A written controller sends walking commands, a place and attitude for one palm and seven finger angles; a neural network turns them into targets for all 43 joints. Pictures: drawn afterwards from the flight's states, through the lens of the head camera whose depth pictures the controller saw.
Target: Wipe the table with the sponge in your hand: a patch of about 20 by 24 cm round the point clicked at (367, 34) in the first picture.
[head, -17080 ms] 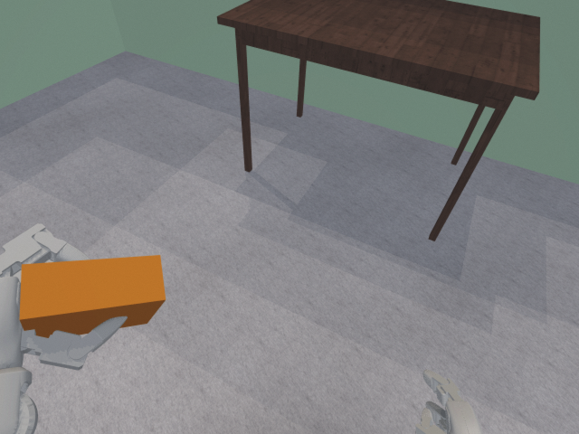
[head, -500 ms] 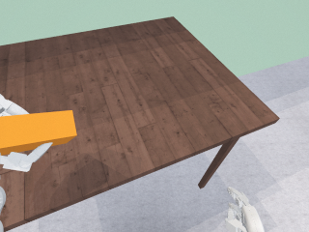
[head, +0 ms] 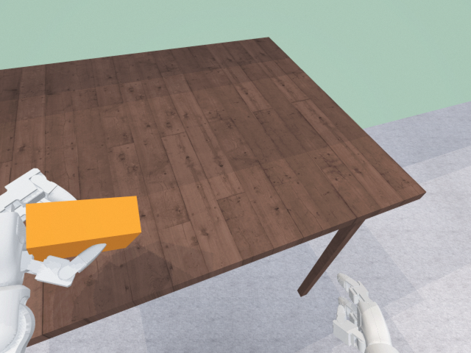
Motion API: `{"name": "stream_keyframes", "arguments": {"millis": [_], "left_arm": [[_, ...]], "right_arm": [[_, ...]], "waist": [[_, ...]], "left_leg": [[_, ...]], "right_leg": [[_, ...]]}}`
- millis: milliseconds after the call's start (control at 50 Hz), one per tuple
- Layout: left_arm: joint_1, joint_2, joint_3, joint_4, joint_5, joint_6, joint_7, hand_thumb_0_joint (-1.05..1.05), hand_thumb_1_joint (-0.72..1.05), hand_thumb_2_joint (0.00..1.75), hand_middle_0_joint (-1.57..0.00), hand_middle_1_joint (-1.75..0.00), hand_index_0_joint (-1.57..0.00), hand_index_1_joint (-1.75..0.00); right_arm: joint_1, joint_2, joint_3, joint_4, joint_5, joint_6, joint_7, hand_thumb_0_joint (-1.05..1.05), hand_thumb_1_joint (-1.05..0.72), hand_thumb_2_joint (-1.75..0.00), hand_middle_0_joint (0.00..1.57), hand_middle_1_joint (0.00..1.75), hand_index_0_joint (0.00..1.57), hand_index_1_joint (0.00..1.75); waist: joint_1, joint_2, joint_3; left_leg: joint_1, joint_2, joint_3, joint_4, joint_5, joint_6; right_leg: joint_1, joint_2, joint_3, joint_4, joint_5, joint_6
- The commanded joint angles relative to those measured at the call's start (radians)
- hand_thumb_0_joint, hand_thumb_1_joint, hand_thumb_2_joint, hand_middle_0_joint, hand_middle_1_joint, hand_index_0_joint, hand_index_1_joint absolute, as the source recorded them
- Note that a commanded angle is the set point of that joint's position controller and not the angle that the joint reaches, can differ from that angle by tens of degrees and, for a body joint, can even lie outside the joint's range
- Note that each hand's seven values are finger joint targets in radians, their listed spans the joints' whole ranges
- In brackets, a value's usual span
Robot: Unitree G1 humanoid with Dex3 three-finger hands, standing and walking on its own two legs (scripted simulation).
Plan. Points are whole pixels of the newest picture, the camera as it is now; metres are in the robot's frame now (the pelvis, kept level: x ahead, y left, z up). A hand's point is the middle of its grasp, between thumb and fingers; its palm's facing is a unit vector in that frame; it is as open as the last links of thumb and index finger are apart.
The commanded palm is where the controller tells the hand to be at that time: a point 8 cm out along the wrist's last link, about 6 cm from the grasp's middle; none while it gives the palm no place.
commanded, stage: come to a stop and stand still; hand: left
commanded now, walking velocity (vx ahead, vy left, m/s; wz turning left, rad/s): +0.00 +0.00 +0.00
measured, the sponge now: (100, 227) +0.24 +0.21 +0.13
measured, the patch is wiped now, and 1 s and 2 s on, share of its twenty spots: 0.00 0.00 0.00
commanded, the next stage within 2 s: look again from close up in 0.14 s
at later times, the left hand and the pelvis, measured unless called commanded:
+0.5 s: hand (58, 236) +0.21 +0.25 +0.15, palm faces +0.40 -0.85 -0.34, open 9.0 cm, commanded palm +0.15 +0.28 +0.17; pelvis +0.00 -0.01 +0.00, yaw +1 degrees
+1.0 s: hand (66, 264) +0.18 +0.22 +0.16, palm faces +0.35 -0.71 -0.61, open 9.0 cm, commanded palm +0.15 +0.27 +0.19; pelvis -0.02 -0.04 -0.01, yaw +3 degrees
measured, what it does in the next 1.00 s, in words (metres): stands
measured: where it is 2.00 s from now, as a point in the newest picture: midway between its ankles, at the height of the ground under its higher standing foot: outside the picture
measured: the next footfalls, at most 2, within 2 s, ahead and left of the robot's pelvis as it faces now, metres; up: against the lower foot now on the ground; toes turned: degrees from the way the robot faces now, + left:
none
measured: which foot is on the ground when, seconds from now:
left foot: down 0.00-1.00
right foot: down 0.00-1.00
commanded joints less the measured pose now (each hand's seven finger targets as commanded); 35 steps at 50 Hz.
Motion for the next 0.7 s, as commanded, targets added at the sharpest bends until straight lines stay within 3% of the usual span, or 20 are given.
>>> {"name": "stream_keyframes", "arguments": {"millis": [0,20,60,100,120,160,220,300,320,380,400,420,500,520,580,600,620,640,660,680], "left_arm": [[-0.076,0.237,0.18,-0.327,-0.013,-0.071,0.021,0.0,0.1,1.3,-1.2,-1.6,-1.2,-1.6],[-0.059,0.204,0.15,-0.327,-0.019,-0.076,0.016,0.0,0.1,1.3,-1.2,-1.6,-1.2,-1.6],[-0.044,0.215,0.155,-0.375,-0.02,-0.081,0.016,0.0,0.1,1.3,-1.2,-1.6,-1.2,-1.6],[-0.011,0.223,0.172,-0.368,-0.019,-0.078,0.023,0.0,0.1,1.3,-1.2,-1.6,-1.2,-1.6],[0.012,0.188,0.142,-0.336,-0.023,-0.076,0.018,0.0,0.1,1.3,-1.2,-1.6,-1.2,-1.6],[0.016,0.189,0.145,-0.326,-0.022,-0.073,0.019,0.0,0.1,1.3,-1.2,-1.6,-1.2,-1.6],[0.042,0.158,0.126,-0.235,-0.023,-0.055,0.019,0.0,0.1,1.3,-1.2,-1.6,-1.2,-1.6],[-0.017,0.179,0.131,-0.244,-0.015,-0.046,0.024,0.0,0.1,1.3,-1.2,-1.6,-1.2,-1.6],[-0.025,0.151,0.101,-0.226,-0.017,-0.047,0.019,0.0,0.1,1.3,-1.2,-1.6,-1.2,-1.6],[-0.072,0.189,0.117,-0.305,-0.011,-0.054,0.025,0.0,0.1,1.3,-1.2,-1.6,-1.2,-1.6],[-0.085,0.217,0.14,-0.339,-0.006,-0.054,0.031,0.0,0.1,1.3,-1.2,-1.6,-1.2,-1.6],[-0.064,0.19,0.121,-0.312,-0.013,-0.055,0.029,0.0,0.1,1.3,-1.2,-1.6,-1.2,-1.6],[-0.005,0.218,0.162,-0.32,-0.013,-0.053,0.036,0.0,0.1,1.3,-1.2,-1.6,-1.2,-1.6],[0.004,0.173,0.121,-0.294,-0.019,-0.053,0.029,0.0,0.1,1.3,-1.2,-1.6,-1.2,-1.6],[0.01,0.19,0.141,-0.279,-0.019,-0.052,0.028,0.0,0.1,1.3,-1.2,-1.6,-1.2,-1.6],[-0.897,0.972,0.403,-0.606,0.008,-0.195,0.033,0.0,0.1,1.3,-1.2,-1.6,-1.2,-1.6],[-0.605,0.489,0.335,-0.099,0.115,0.007,-0.003,0.0,0.1,1.3,-1.2,-1.6,-1.2,-1.6],[-0.415,0.361,0.152,-0.046,0.048,0.053,-0.024,0.0,0.1,1.3,-1.2,-1.6,-1.2,-1.6],[-0.329,0.349,0.198,-0.063,0.04,0.099,-0.044,0.0,0.1,1.3,-1.2,-1.6,-1.2,-1.6],[-0.318,0.254,0.119,-0.096,-0.031,0.161,-0.09,0.0,0.1,1.3,-1.2,-1.6,-1.2,-1.6]], "right_arm": [[-0.084,-0.127,-0.057,-0.159,0.011,-0.038,-0.02,0.0,-0.9,-0.9,0.2,0.3,0.2,0.3],[-0.074,-0.126,-0.053,-0.16,0.004,-0.036,-0.02,0.0,-0.9,-0.9,0.2,0.3,0.2,0.3],[-0.063,-0.131,-0.062,-0.166,0.006,-0.042,-0.018,0.0,-0.9,-0.9,0.2,0.3,0.2,0.3],[-0.074,-0.126,-0.058,-0.16,0.009,-0.047,-0.019,0.0,-0.9,-0.9,0.2,0.3,0.2,0.3],[-0.056,-0.13,-0.059,-0.154,0.003,-0.041,-0.017,0.0,-0.9,-0.9,0.2,0.3,0.2,0.3],[-0.041,-0.139,-0.071,-0.147,0.008,-0.042,-0.015,0.0,-0.9,-0.9,0.2,0.3,0.2,0.3],[-0.037,-0.139,-0.064,-0.132,0.006,-0.029,-0.017,0.0,-0.9,-0.9,0.2,0.3,0.2,0.3],[-0.064,-0.133,-0.063,-0.134,0.016,-0.028,-0.023,0.0,-0.9,-0.9,0.2,0.3,0.2,0.3],[-0.048,-0.138,-0.061,-0.13,0.008,-0.021,-0.023,0.0,-0.9,-0.9,0.2,0.3,0.2,0.3],[-0.055,-0.138,-0.067,-0.142,0.01,-0.031,-0.025,0.0,-0.9,-0.9,0.2,0.3,0.2,0.3],[-0.078,-0.133,-0.063,-0.142,0.014,-0.036,-0.027,0.0,-0.9,-0.9,0.2,0.3,0.2,0.3],[-0.063,-0.13,-0.057,-0.14,0.006,-0.031,-0.026,0.0,-0.9,-0.9,0.2,0.3,0.2,0.3],[-0.069,-0.128,-0.063,-0.142,0.011,-0.039,-0.026,0.0,-0.9,-0.9,0.2,0.3,0.2,0.3],[-0.053,-0.13,-0.059,-0.139,0.005,-0.031,-0.023,0.0,-0.9,-0.9,0.2,0.3,0.2,0.3],[-0.044,-0.132,-0.066,-0.142,0.009,-0.029,-0.024,0.0,-0.9,-0.9,0.2,0.3,0.2,0.3],[0.149,-0.211,0.076,-0.243,0.074,0.016,-0.096,0.0,-0.9,-0.9,0.2,0.3,0.2,0.3],[-0.04,-0.134,-0.075,-0.103,-0.075,-0.008,-0.073,0.0,-0.9,-0.9,0.2,0.3,0.2,0.3],[-0.002,-0.176,-0.061,-0.132,-0.06,-0.021,-0.011,0.0,-0.9,-0.9,0.2,0.3,0.2,0.3],[-0.011,-0.222,-0.085,-0.099,-0.034,-0.004,0.008,0.0,-0.9,-0.9,0.2,0.3,0.2,0.3],[-0.04,-0.205,-0.077,-0.121,-0.025,-0.009,0.001,0.0,-0.9,-0.9,0.2,0.3,0.2,0.3]], "waist": [[0.003,0.131,-0.154],[0.003,0.138,-0.156],[0.003,0.148,-0.184],[0.004,0.14,-0.198],[0.002,0.112,-0.192],[-0.002,0.099,-0.199],[-0.005,0.059,-0.163],[-0.004,0.058,-0.124],[-0.006,0.059,-0.113],[-0.002,0.084,-0.131],[-0.001,0.118,-0.137],[0.001,0.098,-0.138],[0.002,0.086,-0.152],[-0.001,0.077,-0.138],[-0.002,0.083,-0.134],[-0.075,0.373,-0.185],[0.082,0.274,-0.33],[0.016,0.156,-0.219],[0.047,0.162,-0.328],[0.06,0.213,-0.334]], "left_leg": [[-0.046,0.095,-0.13,-0.128,0.207,-0.084],[-0.055,0.097,-0.143,-0.135,0.225,-0.086],[-0.026,0.102,-0.138,-0.106,0.294,-0.089],[0.003,0.102,-0.13,-0.097,0.322,-0.1],[-0.012,0.106,-0.132,-0.096,0.31,-0.092],[0.007,0.112,-0.134,-0.088,0.336,-0.103],[-0.019,0.111,-0.129,-0.104,0.271,-0.098],[-0.034,0.109,-0.129,-0.126,0.155,-0.088],[-0.063,0.106,-0.136,-0.143,0.113,-0.08],[-0.068,0.107,-0.144,-0.14,0.101,-0.07],[-0.056,0.102,-0.137,-0.141,0.101,-0.074],[-0.079,0.101,-0.146,-0.151,0.088,-0.068],[-0.043,0.097,-0.136,-0.12,0.118,-0.071],[-0.055,0.095,-0.14,-0.13,0.11,-0.07],[-0.066,0.108,-0.145,-0.134,0.116,-0.073],[-0.223,0.11,-0.202,-0.122,-0.003,-0.036],[0.064,0.045,-0.145,-0.038,0.321,-0.126],[0.051,0.047,-0.16,-0.045,0.56,-0.157],[0.181,0.083,-0.14,-0.004,0.676,-0.154],[0.221,0.064,-0.134,0.011,0.677,-0.14]], "right_leg": [[0.148,-0.022,0.046,0.013,0.166,-0.033],[0.156,-0.019,0.034,0.017,0.162,-0.033],[0.172,-0.023,0.039,0.026,0.207,-0.037],[0.157,-0.021,0.034,0.024,0.207,-0.034],[0.165,-0.024,0.03,0.013,0.207,-0.032],[0.162,-0.031,0.04,0.019,0.229,-0.036],[0.142,-0.03,0.039,-0.008,0.199,-0.029],[0.116,-0.036,0.065,-0.026,0.145,-0.029],[0.124,-0.033,0.053,-0.034,0.11,-0.028],[0.159,-0.04,0.064,-0.023,0.127,-0.032],[0.149,-0.032,0.062,-0.016,0.124,-0.031],[0.167,-0.032,0.05,-0.022,0.112,-0.029],[0.153,-0.043,0.074,-0.033,0.148,-0.037],[0.145,-0.04,0.063,-0.042,0.127,-0.037],[0.157,-0.045,0.068,-0.035,0.141,-0.036],[0.222,0.047,0.049,0.171,-0.135,0.031],[0.053,0.036,0.009,0.158,-0.035,-0.074],[-0.024,0.05,-0.052,0.098,0.039,-0.07],[-0.067,0.068,-0.035,0.118,0.103,-0.058],[-0.078,0.048,-0.011,0.103,0.092,-0.055]]}}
